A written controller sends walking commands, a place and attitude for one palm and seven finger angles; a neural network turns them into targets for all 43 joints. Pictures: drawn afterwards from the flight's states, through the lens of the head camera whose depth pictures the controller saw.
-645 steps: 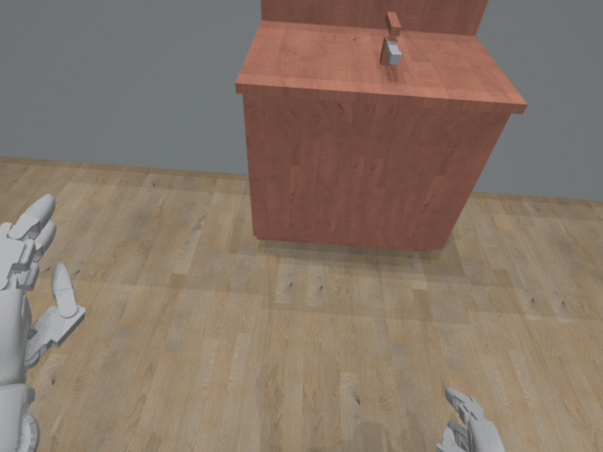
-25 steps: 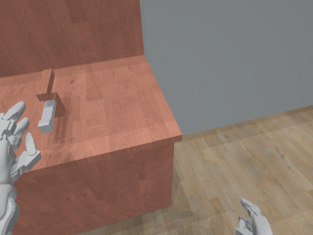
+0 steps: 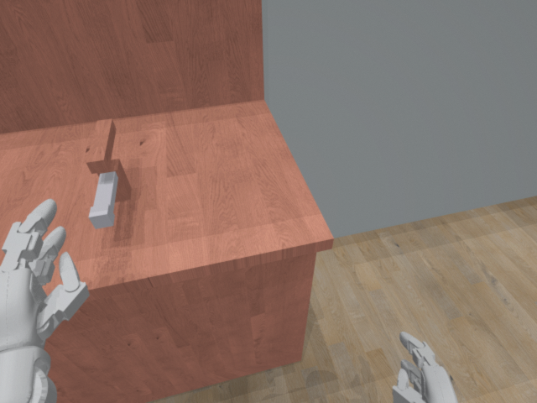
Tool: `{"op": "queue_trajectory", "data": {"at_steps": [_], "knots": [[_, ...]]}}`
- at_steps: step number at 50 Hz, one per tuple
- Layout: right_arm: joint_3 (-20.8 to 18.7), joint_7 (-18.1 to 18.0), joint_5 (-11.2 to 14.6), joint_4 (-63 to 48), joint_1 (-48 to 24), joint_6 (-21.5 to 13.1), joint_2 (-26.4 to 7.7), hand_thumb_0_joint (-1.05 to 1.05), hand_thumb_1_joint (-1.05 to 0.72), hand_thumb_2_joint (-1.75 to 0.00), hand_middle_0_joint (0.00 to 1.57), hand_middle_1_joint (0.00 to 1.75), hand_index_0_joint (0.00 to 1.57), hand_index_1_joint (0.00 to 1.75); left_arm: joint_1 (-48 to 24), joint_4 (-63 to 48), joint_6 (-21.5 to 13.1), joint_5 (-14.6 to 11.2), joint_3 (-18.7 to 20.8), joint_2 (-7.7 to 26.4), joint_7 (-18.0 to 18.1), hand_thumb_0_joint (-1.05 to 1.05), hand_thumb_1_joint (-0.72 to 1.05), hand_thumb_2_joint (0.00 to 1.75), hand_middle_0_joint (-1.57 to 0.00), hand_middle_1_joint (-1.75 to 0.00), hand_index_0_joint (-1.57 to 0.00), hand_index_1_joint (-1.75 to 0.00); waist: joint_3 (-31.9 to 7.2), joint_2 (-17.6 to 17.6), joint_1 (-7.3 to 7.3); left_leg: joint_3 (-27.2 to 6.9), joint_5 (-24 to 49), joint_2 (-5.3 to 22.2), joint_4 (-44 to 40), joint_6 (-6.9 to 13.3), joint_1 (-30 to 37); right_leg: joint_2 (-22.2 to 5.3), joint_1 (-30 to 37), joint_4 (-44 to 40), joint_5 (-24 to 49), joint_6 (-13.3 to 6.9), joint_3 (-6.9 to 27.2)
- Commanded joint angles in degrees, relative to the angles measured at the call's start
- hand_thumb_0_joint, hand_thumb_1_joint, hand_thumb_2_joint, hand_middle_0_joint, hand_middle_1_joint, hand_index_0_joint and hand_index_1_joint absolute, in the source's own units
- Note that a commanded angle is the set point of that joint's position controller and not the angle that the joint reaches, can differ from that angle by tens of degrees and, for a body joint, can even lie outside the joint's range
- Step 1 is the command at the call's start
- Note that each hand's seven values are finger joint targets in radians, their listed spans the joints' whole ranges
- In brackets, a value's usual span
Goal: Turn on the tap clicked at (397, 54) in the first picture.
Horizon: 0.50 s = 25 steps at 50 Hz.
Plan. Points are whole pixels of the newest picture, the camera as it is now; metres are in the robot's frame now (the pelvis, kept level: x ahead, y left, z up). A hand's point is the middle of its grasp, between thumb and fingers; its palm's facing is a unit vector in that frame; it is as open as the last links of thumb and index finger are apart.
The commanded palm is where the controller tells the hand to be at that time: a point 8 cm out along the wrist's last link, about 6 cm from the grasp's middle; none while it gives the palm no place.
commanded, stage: turn the palm inward beside the body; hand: left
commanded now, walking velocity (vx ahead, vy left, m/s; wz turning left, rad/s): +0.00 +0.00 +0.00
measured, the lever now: (102, 216) +0.35 +0.32 +0.10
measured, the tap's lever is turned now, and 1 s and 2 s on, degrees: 0 0 0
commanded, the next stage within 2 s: reach beside the lever's end, fingers flat in 1.00 s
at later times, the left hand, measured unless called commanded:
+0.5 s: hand (89, 318) +0.17 +0.23 +0.14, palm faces +0.51 -0.85 -0.15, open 7.5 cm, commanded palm +0.11 +0.26 +0.15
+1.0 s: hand (108, 306) +0.18 +0.21 +0.14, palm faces +0.52 -0.85 -0.13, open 7.4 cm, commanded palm +0.13 +0.25 +0.15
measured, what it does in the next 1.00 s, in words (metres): stands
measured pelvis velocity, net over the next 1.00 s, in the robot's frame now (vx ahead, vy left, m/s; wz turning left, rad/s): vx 0.00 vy -0.02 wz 0.02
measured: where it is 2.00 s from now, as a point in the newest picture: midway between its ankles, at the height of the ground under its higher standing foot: outside the picture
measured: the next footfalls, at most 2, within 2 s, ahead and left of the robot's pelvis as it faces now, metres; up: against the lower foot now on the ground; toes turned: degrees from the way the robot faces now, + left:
none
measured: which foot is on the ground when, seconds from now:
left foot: down 0.00-1.00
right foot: down 0.00-1.00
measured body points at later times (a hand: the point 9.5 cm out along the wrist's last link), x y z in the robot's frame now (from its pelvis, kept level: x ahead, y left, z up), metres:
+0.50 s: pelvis -0.01 -0.01 +0.00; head -0.04 -0.03 +0.45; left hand +0.13 +0.27 +0.15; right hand +0.18 -0.22 -0.07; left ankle +0.00 +0.12 -0.72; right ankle -0.01 -0.09 -0.72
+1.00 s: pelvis +0.00 -0.02 +0.00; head -0.02 -0.05 +0.45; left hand +0.15 +0.25 +0.15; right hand +0.20 -0.24 -0.07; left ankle +0.00 +0.12 -0.72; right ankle -0.01 -0.09 -0.72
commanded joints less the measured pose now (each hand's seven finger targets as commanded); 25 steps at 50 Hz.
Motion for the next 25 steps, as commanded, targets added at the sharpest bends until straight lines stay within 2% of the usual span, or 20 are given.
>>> {"op": "queue_trajectory", "data": {"at_steps": [1,3,4,5,6,7,8,9,10,11,13,14,15,16,19,20,21,23,24,25], "knots": [[-2.1,-1.0,0.4,-9.7,-7.2,-3.2,-6.7,0.0,-0.9,-0.9,0.2,0.3,0.2,0.3,-4.6,-13.6,-2.4,0.3,3.7,7.2,1.3,0.0,0.9,0.9,-0.2,-0.3,-0.2,-0.3,-2.5,1.2,0.01,-1.0,12.4,0.9,-6.5,0.7,2.8,-0.7,-0.3,-6.9,9.6,0.9,-0.2],[-2.0,-1.1,0.3,-9.6,-7.5,-3.3,-6.8,0.0,-0.9,-0.9,0.2,0.3,0.2,0.3,-4.9,-13.7,-2.0,0.2,3.6,7.2,1.6,0.0,0.9,0.9,-0.2,-0.3,-0.2,-0.3,-2.2,0.0,-0.08,-1.2,10.6,1.0,-6.8,0.8,2.7,-0.6,-0.5,-7.3,8.1,0.9,-0.2],[-1.9,-1.2,0.4,-9.6,-7.7,-3.3,-6.7,0.0,-0.9,-0.9,0.2,0.3,0.2,0.3,-5.0,-13.9,-1.9,0.1,3.1,6.9,1.7,0.0,0.9,0.9,-0.2,-0.3,-0.2,-0.3,-1.7,0.4,-0.23,-1.2,9.9,1.0,-6.8,0.9,2.5,-0.6,-0.7,-7.5,7.4,0.9,0.0],[-1.8,-1.3,0.4,-9.3,-7.8,-3.2,-6.7,0.0,-0.9,-0.9,0.2,0.3,0.2,0.3,-4.6,-14.0,-1.7,0.6,4.4,8.1,2.2,0.0,0.9,0.9,-0.2,-0.3,-0.2,-0.3,-1.3,0.8,0.18,-1.4,8.8,0.9,-7.2,0.8,2.3,-0.4,-0.8,-7.7,6.4,0.9,0.0],[-1.7,-1.2,0.3,-9.8,-8.1,-3.2,-6.5,0.0,-0.9,-0.9,0.2,0.3,0.2,0.3,-5.2,-15.0,-1.6,0.6,2.4,6.3,2.3,0.0,0.9,0.9,-0.2,-0.3,-0.2,-0.3,-1.9,1.7,-0.11,-1.4,8.7,0.8,-7.4,0.7,2.7,-0.6,-0.8,-7.4,6.3,0.8,-0.1],[-1.6,-1.3,0.3,-9.8,-7.9,-3.3,-6.6,0.0,-0.9,-0.9,0.2,0.3,0.2,0.3,-4.8,-14.6,-1.5,0.4,2.9,6.8,2.5,0.0,0.9,0.9,-0.2,-0.3,-0.2,-0.3,-1.6,0.2,-0.08,-1.6,7.9,0.9,-7.4,0.7,2.2,-0.6,-0.8,-7.5,5.8,0.9,-0.1],[-1.7,-1.2,0.3,-9.7,-8.2,-3.4,-6.6,0.0,-0.9,-0.9,0.2,0.3,0.2,0.3,-4.4,-14.8,-1.5,0.4,2.3,6.2,2.6,0.0,0.9,0.9,-0.2,-0.3,-0.2,-0.3,-1.4,0.2,-0.08,-1.4,8.1,0.8,-7.2,0.8,2.1,-0.6,-0.7,-7.6,5.9,0.8,0.0],[-1.7,-1.2,0.1,-9.8,-8.2,-3.4,-6.7,0.0,-0.9,-0.9,0.2,0.3,0.2,0.3,-3.9,-15.2,-1.4,0.2,2.7,6.7,2.8,0.0,0.9,0.9,-0.2,-0.3,-0.2,-0.3,-2.3,0.7,0.09,-1.3,7.9,0.7,-7.1,0.9,2.2,-0.6,-0.5,-7.7,5.8,0.9,0.2],[-1.4,-1.3,0.3,-9.4,-8.5,-3.3,-6.5,0.0,-0.9,-0.9,0.2,0.3,0.2,0.3,-3.4,-15.1,-1.1,0.6,3.3,7.4,3.1,0.0,0.9,0.9,-0.2,-0.3,-0.2,-0.3,-0.9,2.5,0.33,-1.4,6.9,0.7,-7.4,0.7,1.8,-0.6,-1.0,-7.9,4.9,0.8,0.2],[-1.3,-1.3,0.3,-9.8,-8.5,-3.2,-6.3,0.0,-0.9,-0.9,0.2,0.3,0.2,0.3,-3.6,-15.2,-1.0,0.2,1.4,5.3,3.1,0.0,0.9,0.9,-0.2,-0.3,-0.2,-0.3,-0.8,1.3,-0.26,-1.6,5.7,0.6,-7.6,0.8,1.6,-0.7,-1.2,-7.8,4.1,0.8,0.0],[-1.4,-1.3,0.3,-9.9,-8.8,-3.4,-6.6,0.0,-0.9,-0.9,0.2,0.3,0.2,0.3,-2.8,-15.0,-0.8,-0.3,1.7,5.5,3.3,0.0,0.9,0.9,-0.2,-0.3,-0.2,-0.3,-0.8,-0.2,-0.07,-1.6,5.2,0.6,-7.3,1.1,1.3,-0.6,-1.0,-8.3,3.7,0.9,0.2],[-1.5,-1.3,0.3,-9.9,-8.8,-3.5,-6.6,0.0,-0.9,-0.9,0.2,0.3,0.2,0.3,-2.8,-15.6,-0.8,-0.5,1.7,5.5,3.4,0.0,0.9,0.9,-0.2,-0.3,-0.2,-0.3,-1.6,0.1,-0.07,-1.3,5.4,0.5,-7.0,1.2,1.4,-0.7,-0.7,-8.4,3.8,1.0,0.3],[-1.4,-1.4,0.4,-9.6,-8.8,-3.4,-6.6,0.0,-0.9,-0.9,0.2,0.3,0.2,0.3,-2.1,-15.7,-0.6,-0.1,3.1,6.9,3.8,0.0,0.9,0.9,-0.2,-0.3,-0.2,-0.3,-0.7,1.5,0.47,-1.3,4.7,0.4,-7.2,1.0,0.8,-0.6,-0.8,-8.5,3.2,0.9,0.5],[-1.2,-1.3,0.3,-10.0,-8.8,-3.4,-6.3,0.0,-0.9,-0.9,0.2,0.3,0.2,0.3,-1.9,-15.9,-0.5,-0.5,1.3,4.7,3.8,0.0,0.9,0.9,-0.2,-0.3,-0.2,-0.3,-1.1,0.7,-0.01,-1.5,4.7,0.3,-7.3,1.1,0.9,-0.8,-0.6,-8.4,3.3,0.9,0.3],[-1.4,-1.3,0.3,-10.0,-8.9,-3.8,-6.6,0.0,-0.9,-0.9,0.2,0.3,0.2,0.3,-0.8,-15.6,-0.5,-1.3,1.2,4.6,3.9,0.0,0.9,0.9,-0.2,-0.3,-0.2,-0.3,-0.7,-1.3,-0.13,-1.1,4.4,0.2,-6.4,1.5,0.2,-0.9,-0.9,-9.0,2.8,1.2,0.6],[-1.4,-1.4,0.4,-9.5,-8.9,-3.8,-6.6,0.0,-0.9,-0.9,0.2,0.3,0.2,0.3,-0.1,-15.8,-0.3,-0.9,2.3,5.7,4.2,0.0,0.9,0.9,-0.2,-0.3,-0.2,-0.3,-0.3,0.8,0.46,-1.1,4.0,0.1,-6.6,1.3,0.0,-0.8,-0.7,-9.2,2.4,1.0,0.8],[-1.2,-1.3,0.4,-10.0,-8.9,-3.9,-6.4,0.0,-0.9,-0.9,0.2,0.3,0.2,0.3,-1.4,-16.9,-0.5,-1.2,0.6,4.0,4.2,0.0,0.9,0.9,-0.2,-0.3,-0.2,-0.3,-0.5,0.6,-0.22,-1.1,4.1,0.0,-6.4,1.4,0.2,-1.1,-0.8,-9.0,2.6,1.1,0.8],[-1.4,-1.3,0.3,-9.8,-8.7,-4.3,-6.6,0.0,-0.9,-0.9,0.2,0.3,0.2,0.3,-1.6,-17.4,-0.8,-1.3,1.5,4.9,4.5,0.0,0.9,0.9,-0.2,-0.3,-0.2,-0.3,-1.7,0.6,-0.06,-1.0,4.7,0.0,-5.9,1.5,0.4,-1.0,-0.6,-8.9,3.0,1.1,1.0],[-1.4,-1.3,0.3,-9.8,-8.8,-4.4,-6.5,0.0,-0.9,-0.9,0.2,0.3,0.2,0.3,-1.6,-17.3,-0.8,-1.5,1.3,4.8,4.5,0.0,0.9,0.9,-0.2,-0.3,-0.2,-0.3,-1.2,0.7,-0.18,-0.9,4.7,-0.1,-5.6,1.6,0.1,-1.2,-0.7,-9.2,3.0,1.2,1.3],[-1.4,-1.4,0.4,-9.2,-8.6,-4.5,-6.6,0.0,-0.9,-0.9,0.2,0.3,0.2,0.3,-1.1,-16.9,-0.8,-1.3,2.7,6.0,4.9,0.0,0.9,0.9,-0.2,-0.3,-0.2,-0.3,-0.7,0.5,0.15,-1.1,4.8,0.0,-5.7,1.5,0.0,-1.0,-0.6,-9.3,3.1,1.1,1.2]]}}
